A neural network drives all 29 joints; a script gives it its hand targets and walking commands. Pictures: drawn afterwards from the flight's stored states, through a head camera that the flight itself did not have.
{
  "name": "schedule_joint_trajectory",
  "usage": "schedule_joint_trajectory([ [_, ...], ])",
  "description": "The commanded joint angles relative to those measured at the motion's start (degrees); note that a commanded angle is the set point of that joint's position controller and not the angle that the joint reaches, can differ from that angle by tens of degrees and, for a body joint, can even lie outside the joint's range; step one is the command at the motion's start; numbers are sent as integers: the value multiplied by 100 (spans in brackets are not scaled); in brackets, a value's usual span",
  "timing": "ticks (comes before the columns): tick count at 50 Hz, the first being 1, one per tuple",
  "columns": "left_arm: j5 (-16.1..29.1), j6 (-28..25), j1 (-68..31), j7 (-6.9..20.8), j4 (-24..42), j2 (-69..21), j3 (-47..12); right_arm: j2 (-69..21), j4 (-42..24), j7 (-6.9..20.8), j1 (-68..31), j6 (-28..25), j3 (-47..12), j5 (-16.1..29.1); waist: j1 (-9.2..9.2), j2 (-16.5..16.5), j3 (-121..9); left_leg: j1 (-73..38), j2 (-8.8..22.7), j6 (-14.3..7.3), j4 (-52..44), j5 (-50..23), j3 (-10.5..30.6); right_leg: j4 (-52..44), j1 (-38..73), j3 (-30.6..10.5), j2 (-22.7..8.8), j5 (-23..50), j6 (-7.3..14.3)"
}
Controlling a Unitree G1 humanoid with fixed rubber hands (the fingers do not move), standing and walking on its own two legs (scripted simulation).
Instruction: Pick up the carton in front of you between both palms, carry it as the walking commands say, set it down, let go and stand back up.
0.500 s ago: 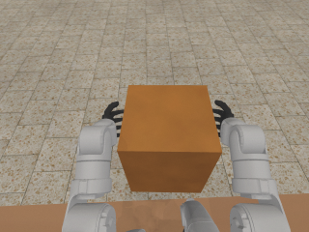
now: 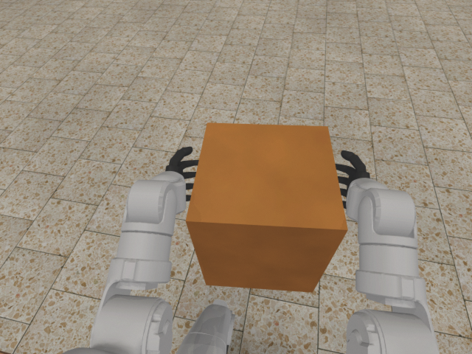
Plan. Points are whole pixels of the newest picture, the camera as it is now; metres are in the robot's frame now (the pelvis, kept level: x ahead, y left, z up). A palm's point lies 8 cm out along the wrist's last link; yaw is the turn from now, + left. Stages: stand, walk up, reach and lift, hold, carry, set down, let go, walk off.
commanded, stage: carry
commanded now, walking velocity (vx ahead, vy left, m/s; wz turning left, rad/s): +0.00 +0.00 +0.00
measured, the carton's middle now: (262, 211) +0.35 +0.04 +0.01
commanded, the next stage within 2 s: none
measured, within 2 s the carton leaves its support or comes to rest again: neither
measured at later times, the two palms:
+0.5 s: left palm (233, 112) +0.65 +0.15 -0.02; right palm (352, 127) +0.63 -0.15 -0.02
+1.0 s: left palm (234, 45) +0.91 +0.19 +0.02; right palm (335, 50) +0.91 -0.11 +0.03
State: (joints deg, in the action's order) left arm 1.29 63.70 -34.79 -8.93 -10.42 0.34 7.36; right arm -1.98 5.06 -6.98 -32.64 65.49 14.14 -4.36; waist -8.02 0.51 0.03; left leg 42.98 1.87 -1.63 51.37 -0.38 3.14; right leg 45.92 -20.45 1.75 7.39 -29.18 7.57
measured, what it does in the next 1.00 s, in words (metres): goes down: left foot 0.11 m lower, then right foot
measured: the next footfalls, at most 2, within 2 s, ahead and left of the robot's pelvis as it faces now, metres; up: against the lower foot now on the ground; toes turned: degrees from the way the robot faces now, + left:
left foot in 0.14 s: +0.30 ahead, +0.10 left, -0.11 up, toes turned +2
right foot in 0.54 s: +0.40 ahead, -0.08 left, -0.11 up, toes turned -1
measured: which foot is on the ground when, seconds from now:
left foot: up 0.00-0.12, down 0.14-0.56, up 0.58-0.92, down 0.94-1.00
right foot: down 0.00-0.14, up 0.16-0.52, down 0.54-0.96, up 0.98-1.00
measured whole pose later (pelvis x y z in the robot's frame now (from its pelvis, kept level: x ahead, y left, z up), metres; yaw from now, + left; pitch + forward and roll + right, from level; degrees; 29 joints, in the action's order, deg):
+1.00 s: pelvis +0.57 +0.03 -0.09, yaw -1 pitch +4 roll +1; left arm -2.1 67.6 -31.4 -6.6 -5.5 -0.5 11.0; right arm -3.8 5.6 -7.1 -31.6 66.5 11.0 -6.0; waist -1.2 -2.0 -5.9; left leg 26.5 -1.4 -5.6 30.4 7.2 -10.4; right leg 52.2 -11.3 1.0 -1.3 -27.2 0.3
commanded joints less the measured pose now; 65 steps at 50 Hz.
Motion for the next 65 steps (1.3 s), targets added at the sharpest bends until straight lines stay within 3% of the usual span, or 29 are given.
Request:
schedule_joint_trajectory([
  [1,2853,-229,-4571,1629,1462,-6807,-3805,-5650,-692,968,-3915,-315,-3735,1826,-62,-423,-2295,-158,-298,-19,-1327,-1277,-472,-460,1793,-1646,-988,3368,338],
  [4,2722,-207,-4012,1607,1293,-6581,-3743,-5378,-793,926,-3745,-247,-3829,1786,31,-790,-2287,-1835,-509,-148,-2348,-2488,-781,421,1016,-961,-683,3291,-11],
  [7,2420,-161,-3677,1596,890,-6386,-3644,-5172,-521,1056,-3472,-142,-3808,1772,570,-403,-2160,-3622,-54,-160,-3945,-3271,-768,1969,533,-568,-622,3211,-356],
  [8,2319,-135,-3647,1595,743,-6233,-3572,-5034,-385,1104,-3401,-113,-3743,1785,756,557,-2179,-4900,743,-319,-3248,-5525,-198,3184,-686,-305,-219,-225,-491],
  [9,2237,-7,-3741,1579,607,-6137,-3407,-4904,-77,1121,-3296,-89,-3568,1747,921,1128,-2995,-6925,2079,-1201,-1454,-8051,1020,4079,-2276,-434,-206,-1615,-907],
  [10,2137,65,-3541,1537,411,-6134,-3336,-5032,244,1148,-2902,-67,-3566,1821,1225,1041,-3483,-7600,2222,-1464,-1375,-7309,1379,4376,-3205,-757,-388,-1316,-826],
  [12,2051,37,-3458,1462,417,-6307,-3306,-5549,28,1234,-3135,-112,-3727,2131,1101,19,-3539,-6247,1391,-1054,-1931,-5147,953,2986,-2382,-387,-657,-358,-731],
  [13,2022,6,-3645,1430,685,-6404,-3301,-5770,-364,1278,-3677,-175,-3909,2343,986,368,-3429,-5726,1553,-1362,-2008,-5429,1106,2349,-2214,-591,-750,174,-773],
  [14,1984,-18,-3895,1384,895,-6482,-3324,-6043,-516,1305,-4077,-212,-4063,2538,918,475,-3366,-5362,1427,-1364,-2057,-5013,944,1664,-1840,-527,-867,281,-791],
  [16,1942,-109,-4057,1317,1309,-6613,-3389,-6414,-927,1331,-4448,-317,-4332,2865,1015,487,-3552,-4579,1124,-1422,-2287,-2790,769,836,-1098,-184,-715,353,-831],
  [24,1595,-410,-3256,1225,1752,-6143,-3725,-6301,-1231,1385,-3852,-531,-4830,2918,1212,733,-3367,-5007,1076,-1153,-1826,-1679,881,-574,-1216,212,-496,1024,-454],
  [26,1563,-418,-3098,1272,1734,-5982,-3730,-6144,-1155,1387,-3786,-538,-4897,2880,897,490,-3356,-3726,759,-754,-1068,-1403,225,-1826,703,126,-659,1805,-260],
  [27,1524,-400,-2924,1295,1700,-5809,-3676,-6042,-1107,1380,-3756,-515,-4924,2878,642,112,-3503,-2600,478,-474,-396,-651,-64,-1926,2085,-678,-1250,1914,38],
  [28,1436,-363,-2769,1301,1560,-5525,-3612,-6002,-1016,1370,-3706,-464,-4908,2860,468,-1287,-3639,-709,-152,-128,859,1662,-695,-1673,3601,-2603,-2710,3952,757],
  [29,1436,-330,-2617,1299,1407,-5485,-3572,-5846,-916,1358,-3636,-418,-4760,2778,487,-1965,-3461,456,-474,-69,1492,3600,-537,-1969,4108,-3516,-2917,4476,1193],
  [30,1535,-304,-2847,1318,1542,-5514,-3626,-5814,-888,1338,-3756,-396,-4701,2725,444,-1548,-3138,892,-251,-97,1816,3742,-353,-1903,4113,-3338,-2857,4417,1112],
  [32,1844,-226,-3469,1365,1856,-5659,-3793,-5748,-824,1284,-3758,-337,-4545,2624,489,-636,-2714,1035,-28,-29,1698,3246,-344,-2021,3704,-2655,-2537,4196,687],
  [33,1961,-184,-3725,1385,1962,-5725,-3846,-5759,-782,1254,-3735,-299,-4457,2568,503,-579,-2582,911,28,11,1320,2971,-376,-2149,3510,-2331,-2390,4160,516],
  [38,2202,67,-3817,1542,1662,-5888,-3764,-5604,-299,1105,-3232,-123,-4035,2109,562,-719,-2323,-91,-134,230,-371,1655,-820,-2583,2969,-1162,-1977,5003,165],
  [43,2149,204,-3645,1694,1057,-6091,-3490,-5675,-113,1103,-3316,-13,-3849,1920,507,-1001,-1961,-1187,-443,101,-2027,605,-1302,-2508,2675,-377,-1758,5979,-133],
  [45,2125,262,-3567,1710,1003,-6223,-3432,-5782,-160,1143,-3329,58,-3844,1959,733,-962,-2255,-2594,-623,-7,-2618,299,-1586,-1698,2281,48,-1704,6529,-331],
  [46,2100,296,-3505,1716,1023,-6258,-3416,-5826,-190,1169,-3282,93,-3841,1983,821,-871,-2526,-3649,-592,-70,-2854,298,-1576,-1104,1816,214,-1609,6043,-476],
  [47,2043,333,-3481,1721,1048,-6244,-3396,-5879,-213,1206,-3205,125,-3836,2020,945,-569,-2855,-4840,71,-173,-2759,604,-821,-117,969,295,-1521,4566,-636],
  [48,2036,386,-3373,1739,1051,-6346,-3391,-5815,-246,1233,-3084,154,-3772,2010,878,644,-3176,-5696,1682,-612,-2995,542,1655,1210,-257,400,-1042,2072,-844],
  [49,2030,433,-3430,1763,1162,-6493,-3393,-5912,-317,1254,-3064,161,-3793,1960,910,1442,-3198,-6230,2196,-1309,-3392,630,3001,2245,-1497,-67,-462,29,-822],
  [52,1979,440,-3135,1782,1619,-6818,-3508,-6457,-1149,1393,-3056,180,-4103,2216,881,253,-2540,-5134,1774,-935,-3711,644,1673,2103,-1820,-318,-1226,697,-632],
  [56,1583,332,-1973,1625,2282,-6845,-3731,-6572,-2080,1550,-2457,203,-4538,2423,862,486,-2631,-4992,1421,-756,-3878,-312,573,854,-1473,55,-1226,1145,-865],
  [61,1109,245,-692,1501,3037,-6302,-4086,-6059,-2566,1760,-1165,209,-4870,2378,895,684,-2281,-5252,1186,-663,-3826,-1118,-47,-339,-1808,467,-1121,1849,-946],
  [65,1239,419,-15,1618,3103,-6163,-4139,-5773,-2518,1826,-287,334,-4779,2244,920,792,-1756,-5239,1131,-609,-3854,-1478,-363,-1114,-1704,686,-1066,2507,-853],
])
